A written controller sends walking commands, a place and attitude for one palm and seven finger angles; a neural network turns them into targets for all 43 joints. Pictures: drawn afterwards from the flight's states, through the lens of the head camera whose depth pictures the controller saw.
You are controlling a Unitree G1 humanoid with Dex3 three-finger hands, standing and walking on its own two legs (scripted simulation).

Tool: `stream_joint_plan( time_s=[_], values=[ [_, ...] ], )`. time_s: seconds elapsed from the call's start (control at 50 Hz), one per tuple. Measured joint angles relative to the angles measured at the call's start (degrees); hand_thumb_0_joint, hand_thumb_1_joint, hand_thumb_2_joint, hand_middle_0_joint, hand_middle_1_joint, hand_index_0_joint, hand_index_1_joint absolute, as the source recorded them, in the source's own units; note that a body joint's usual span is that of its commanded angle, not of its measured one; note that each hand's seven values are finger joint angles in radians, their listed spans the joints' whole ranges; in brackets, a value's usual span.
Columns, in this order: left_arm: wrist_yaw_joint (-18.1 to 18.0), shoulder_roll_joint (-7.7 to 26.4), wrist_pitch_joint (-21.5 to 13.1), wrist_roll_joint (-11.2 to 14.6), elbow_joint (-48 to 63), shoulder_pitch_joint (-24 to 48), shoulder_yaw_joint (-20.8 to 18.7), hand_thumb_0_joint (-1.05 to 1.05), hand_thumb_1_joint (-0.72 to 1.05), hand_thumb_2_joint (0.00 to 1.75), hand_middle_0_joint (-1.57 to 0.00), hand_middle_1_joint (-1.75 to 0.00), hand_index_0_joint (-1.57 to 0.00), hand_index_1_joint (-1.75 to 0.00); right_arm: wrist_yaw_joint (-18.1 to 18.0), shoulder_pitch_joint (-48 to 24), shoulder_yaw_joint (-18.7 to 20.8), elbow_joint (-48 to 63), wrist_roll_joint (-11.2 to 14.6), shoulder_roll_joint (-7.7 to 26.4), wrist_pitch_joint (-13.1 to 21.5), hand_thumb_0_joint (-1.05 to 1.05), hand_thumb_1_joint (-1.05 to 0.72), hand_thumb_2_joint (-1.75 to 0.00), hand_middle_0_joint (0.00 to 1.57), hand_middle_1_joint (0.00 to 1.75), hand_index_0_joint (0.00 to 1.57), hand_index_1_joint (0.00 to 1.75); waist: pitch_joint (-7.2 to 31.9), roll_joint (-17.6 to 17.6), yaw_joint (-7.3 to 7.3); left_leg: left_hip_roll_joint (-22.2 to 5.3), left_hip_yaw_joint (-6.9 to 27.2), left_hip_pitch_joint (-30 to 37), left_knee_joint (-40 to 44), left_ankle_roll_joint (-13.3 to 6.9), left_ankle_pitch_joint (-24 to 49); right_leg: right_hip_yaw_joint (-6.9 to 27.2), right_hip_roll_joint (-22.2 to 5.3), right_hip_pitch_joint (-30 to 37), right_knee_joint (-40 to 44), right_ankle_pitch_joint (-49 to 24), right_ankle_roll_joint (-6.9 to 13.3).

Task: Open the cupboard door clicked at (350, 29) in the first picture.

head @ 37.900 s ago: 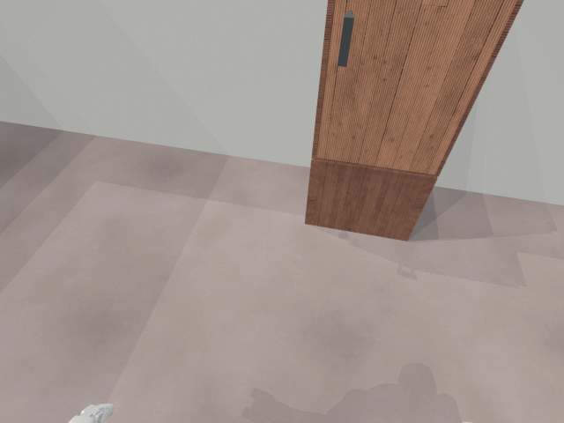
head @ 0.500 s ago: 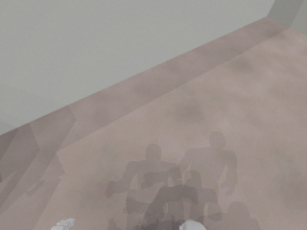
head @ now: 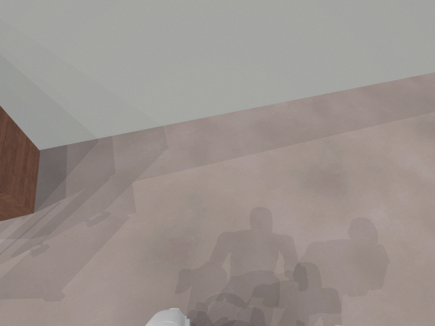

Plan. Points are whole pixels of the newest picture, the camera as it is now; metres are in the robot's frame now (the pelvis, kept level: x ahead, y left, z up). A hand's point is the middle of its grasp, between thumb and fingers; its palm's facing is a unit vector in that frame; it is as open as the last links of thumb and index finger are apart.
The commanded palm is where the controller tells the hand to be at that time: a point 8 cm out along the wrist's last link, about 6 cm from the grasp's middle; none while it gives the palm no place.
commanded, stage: turn to face it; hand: left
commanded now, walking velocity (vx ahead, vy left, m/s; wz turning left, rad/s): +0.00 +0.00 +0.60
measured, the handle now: out of the picture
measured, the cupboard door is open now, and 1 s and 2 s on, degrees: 39 39 39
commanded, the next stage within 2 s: take the last steps up to it in 1.60 s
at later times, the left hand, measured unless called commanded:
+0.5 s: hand out of the picture +0.09 +0.22 -0.15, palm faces +0.26 -0.93 -0.27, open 7.3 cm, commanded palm none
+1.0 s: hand out of the picture -0.07 +0.17 -0.18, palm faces +0.60 -0.76 -0.25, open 7.3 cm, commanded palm none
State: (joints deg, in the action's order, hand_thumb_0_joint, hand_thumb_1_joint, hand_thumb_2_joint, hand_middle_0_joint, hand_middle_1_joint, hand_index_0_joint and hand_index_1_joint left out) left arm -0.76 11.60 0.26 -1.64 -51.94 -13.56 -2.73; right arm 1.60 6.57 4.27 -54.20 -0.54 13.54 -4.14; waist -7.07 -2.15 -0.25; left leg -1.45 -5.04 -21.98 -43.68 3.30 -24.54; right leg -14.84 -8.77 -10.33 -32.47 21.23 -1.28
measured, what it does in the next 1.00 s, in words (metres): steps on the spot, turning left: left foot, then right foot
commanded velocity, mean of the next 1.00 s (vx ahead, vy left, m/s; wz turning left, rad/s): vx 0.00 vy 0.00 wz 0.60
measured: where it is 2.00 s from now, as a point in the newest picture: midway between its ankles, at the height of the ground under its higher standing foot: outside the picture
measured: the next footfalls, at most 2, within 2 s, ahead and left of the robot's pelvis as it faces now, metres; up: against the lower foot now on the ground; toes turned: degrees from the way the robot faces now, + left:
left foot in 0.04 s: +0.06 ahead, +0.11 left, +0.00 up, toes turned +7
right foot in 0.54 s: +0.08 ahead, -0.12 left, +0.00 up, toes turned +16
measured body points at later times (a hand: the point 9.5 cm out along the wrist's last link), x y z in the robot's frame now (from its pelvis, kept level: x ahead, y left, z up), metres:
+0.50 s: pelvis +0.02 -0.01 +0.00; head +0.08 +0.00 +0.45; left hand +0.08 +0.27 -0.13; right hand +0.13 -0.24 -0.15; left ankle +0.02 +0.11 -0.73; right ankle +0.04 -0.14 -0.71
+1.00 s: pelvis +0.04 -0.01 -0.01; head +0.08 +0.02 +0.44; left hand -0.10 +0.21 -0.16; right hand +0.30 -0.15 -0.14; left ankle -0.01 +0.08 -0.74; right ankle +0.05 -0.13 -0.73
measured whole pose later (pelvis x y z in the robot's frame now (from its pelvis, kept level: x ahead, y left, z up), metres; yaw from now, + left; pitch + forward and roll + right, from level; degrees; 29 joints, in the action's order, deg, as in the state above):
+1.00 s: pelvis +0.04 -0.01 -0.01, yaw +36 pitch +0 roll +1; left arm -0.6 13.2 0.7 -1.2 -53.3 -16.7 -3.6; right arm 1.6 4.1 3.9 -52.5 -0.9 14.1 -3.0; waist -6.3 -2.4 -1.1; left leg -0.4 -6.3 -17.5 -34.2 1.0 -16.3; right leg -17.6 -10.0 -11.1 -38.8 25.5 -1.4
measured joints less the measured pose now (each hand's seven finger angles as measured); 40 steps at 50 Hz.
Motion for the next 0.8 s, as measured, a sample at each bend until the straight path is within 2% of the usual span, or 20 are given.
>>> stream_joint_plan(
  time_s=[0.04, 0.06, 0.1, 0.16, 0.22, 0.34, 0.44, 0.48, 0.52, 0.54, 0.56, 0.6, 0.64, 0.68, 0.72, 0.8],
  values=[
    [0.2, 1.0, 0.3, 0.3, -0.4, -1.1, -0.4, 0.0, 0.91, 0.9, -0.21, -0.3, -0.21, -0.3, 0.1, -0.6, -0.2, 1.1, -0.1, 0.1, 0.8, 0.0, -0.91, -0.9, 0.19, 0.3, 0.2, 0.3, 0.3, -0.5, -0.25, 0.6, -1.0, 3.5, 8.0, -1.0, 6.0, -1.1, -1.1, -1.2, -4.1, 2.3, -1.0],
    [0.4, 1.6, 0.7, 0.5, -0.7, -1.2, -0.7, 0.0, 0.91, 0.9, -0.21, -0.3, -0.21, -0.3, 0.0, -1.0, -0.2, 1.6, -0.3, -0.1, 1.6, 0.0, -0.91, -0.9, 0.19, 0.3, 0.2, 0.3, 0.4, -1.1, -0.13, 1.3, -1.0, 3.1, 8.3, -3.4, 8.1, -0.1, -1.9, -3.1, -8.5, 3.5, -1.7],
    [0.2, 2.8, 2.5, 0.7, -1.4, -0.4, -1.3, 0.0, 0.91, 0.9, -0.2, -0.3, -0.21, -0.3, -0.3, -1.5, -0.4, 2.3, -0.4, -0.5, 2.5, 0.0, -0.91, -0.9, 0.19, 0.3, 0.2, 0.3, 0.1, -1.9, -0.51, 2.1, -0.4, 2.0, 6.0, -6.1, 7.0, 5.4, -0.7, -8.1, -20.3, 9.7, -2.4],
    [0.0, 3.4, 3.8, 0.5, -2.1, 1.0, -1.8, 0.01, 0.91, 0.9, -0.2, -0.29, -0.2, -0.3, -1.2, -0.7, -0.9, 2.9, -0.6, -0.9, 3.0, 0.0, -0.91, -0.9, 0.2, 0.3, 0.2, 0.3, 0.9, -1.4, -0.63, 2.4, 1.1, 2.8, 8.2, -6.7, 7.2, 10.2, 1.7, -14.0, -31.4, 8.1, -3.0],
    [0.5, 3.5, 3.6, 0.3, -1.4, 2.6, -2.0, 0.01, 0.91, 0.9, -0.2, -0.29, -0.2, -0.3, -1.8, 0.5, -1.3, 2.6, -0.6, -1.0, 3.1, 0.0, -0.91, -0.9, 0.2, 0.3, 0.2, 0.3, 1.5, -0.7, -0.66, 3.2, 2.8, 4.5, 12.9, -6.5, 9.9, 13.2, 2.6, -17.5, -34.3, 2.2, -3.5],
    [0.6, 3.1, 2.8, 0.3, 0.4, 4.8, -1.8, 0.01, 0.91, 0.9, -0.2, -0.29, -0.2, -0.3, -1.8, 3.3, -1.5, 1.3, -0.6, -1.5, 3.0, 0.0, -0.9, -0.89, 0.2, 0.3, 0.21, 0.3, 2.7, 0.7, 0.0, 4.3, 6.6, 6.0, 17.6, -6.4, 12.9, 15.5, 3.6, -18.1, -28.9, -0.7, -4.3],
    [0.4, 2.3, 2.8, 0.6, 1.4, 6.5, -1.2, 0.0, 0.91, 0.9, -0.2, -0.29, -0.2, -0.3, -1.6, 5.2, -1.0, 0.5, -1.0, -1.7, 2.3, 0.0, -0.9, -0.89, 0.2, 0.3, 0.21, 0.3, 2.8, 2.1, 1.33, 4.9, 10.0, 5.1, 17.0, -5.3, 12.9, 15.4, 5.5, -14.4, -18.2, 1.8, -4.0],
    [0.3, 1.8, 2.5, 0.8, 1.8, 6.9, -0.9, 0.0, 0.91, 0.9, -0.2, -0.29, -0.2, -0.3, -1.6, 5.6, -0.7, 0.3, -1.0, -1.5, 1.9, 0.0, -0.9, -0.89, 0.2, 0.3, 0.21, 0.3, 2.7, 2.8, 1.83, 5.2, 11.3, 4.3, 15.9, -4.5, 12.5, 15.1, 6.7, -11.8, -12.2, 1.9, -3.5],
    [0.3, 1.4, 1.8, 1.0, 2.4, 6.8, -0.6, 0.0, 0.91, 0.9, -0.2, -0.29, -0.2, -0.3, -1.6, 6.0, -0.2, 0.1, -0.8, -1.1, 1.5, 0.0, -0.9, -0.89, 0.2, 0.3, 0.21, 0.3, 2.8, 3.4, 2.05, 5.7, 12.6, 3.0, 13.8, -3.6, 11.6, 14.6, 7.6, -7.8, -3.6, -2.0, -2.9],
    [0.2, 1.1, 1.2, 0.9, 2.6, 6.5, -0.4, 0.0, 0.91, 0.9, -0.2, -0.29, -0.2, -0.3, -1.5, 6.3, 0.0, 0.0, -0.5, -0.9, 1.4, 0.0, -0.9, -0.89, 0.2, 0.3, 0.21, 0.3, 3.0, 3.7, 1.9, 6.0, 13.1, 2.0, 11.9, -3.0, 10.7, 14.1, 7.7, -6.0, 0.3, -2.7, -1.5],
    [0.0, 0.5, 0.8, 0.6, 2.6, 6.4, -0.3, 0.0, 0.91, 0.9, -0.2, -0.29, -0.2, -0.3, -1.6, 6.0, 0.5, -0.3, -0.3, -0.4, 1.1, 0.0, -0.9, -0.89, 0.2, 0.3, 0.21, 0.3, 2.7, 4.6, 1.76, 5.9, 13.2, 0.5, 7.7, -2.5, 5.9, 13.4, 8.1, -5.8, 0.2, -2.5, 0.3],
    [-0.3, -0.5, 0.5, 0.5, 2.4, 5.8, 0.4, 0.0, 0.91, 0.9, -0.2, -0.29, -0.2, -0.3, -1.4, 5.7, 1.0, -0.8, -0.4, 0.4, 0.6, 0.0, -0.9, -0.9, 0.2, 0.3, 0.21, 0.3, 2.2, 5.3, 2.19, 6.1, 11.2, -3.5, -5.2, -1.7, -1.3, 11.7, 7.4, -4.8, 0.0, -2.2, 2.3],
    [-0.5, -1.3, 0.6, 0.6, 2.1, 4.7, 0.7, 0.0, 0.91, 0.9, -0.2, -0.3, -0.21, -0.3, -1.0, 5.4, 1.3, -1.1, -0.5, 0.9, 0.1, 0.0, -0.91, -0.9, 0.2, 0.3, 0.2, 0.3, 1.9, 5.1, 2.43, 5.3, 8.7, -6.5, -15.9, -0.8, -1.4, 10.2, 6.5, -3.0, 1.5, -2.6, 2.9],
    [-0.5, -1.7, 0.5, 0.8, 1.6, 3.8, 0.8, 0.0, 0.91, 0.9, -0.2, -0.3, -0.21, -0.3, -0.7, 5.1, 1.4, -1.3, -0.5, 1.2, -0.2, 0.0, -0.91, -0.9, 0.2, 0.3, 0.2, 0.3, 1.8, 4.5, 2.72, 3.7, 6.9, -8.0, -21.6, 0.1, 0.5, 8.7, 5.7, -1.4, 3.2, -3.1, 3.0],
    [-0.5, -2.1, 0.3, 0.8, 1.2, 3.0, 1.0, 0.0, 0.91, 0.9, -0.2, -0.3, -0.21, -0.3, -0.5, 4.7, 1.3, -1.3, -0.4, 1.2, -0.4, 0.0, -0.91, -0.9, 0.2, 0.3, 0.2, 0.3, 1.7, 3.7, 2.82, 2.2, 5.9, -8.2, -22.6, 0.8, 1.7, 7.1, 4.9, -0.2, 4.4, -3.2, 3.0],
    [-0.6, -2.2, -0.2, 0.7, 0.7, 1.6, 0.7, 0.0, 0.92, 0.9, -0.2, -0.3, -0.21, -0.3, -0.4, 3.4, 1.0, -1.5, -0.4, 1.1, -0.7, 0.0, -0.91, -0.9, 0.19, 0.3, 0.2, 0.3, 1.2, 2.5, 2.03, 0.2, 4.6, -6.3, -17.0, 1.4, 1.1, 3.7, 3.4, 1.3, 5.0, -2.6, 2.9]
  ],
)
